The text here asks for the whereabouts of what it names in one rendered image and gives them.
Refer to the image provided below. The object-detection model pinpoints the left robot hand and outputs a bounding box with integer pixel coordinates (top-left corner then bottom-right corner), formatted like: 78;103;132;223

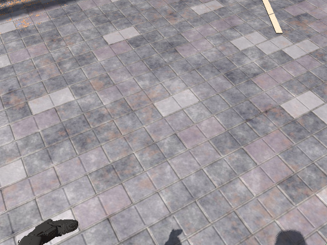
18;219;78;245

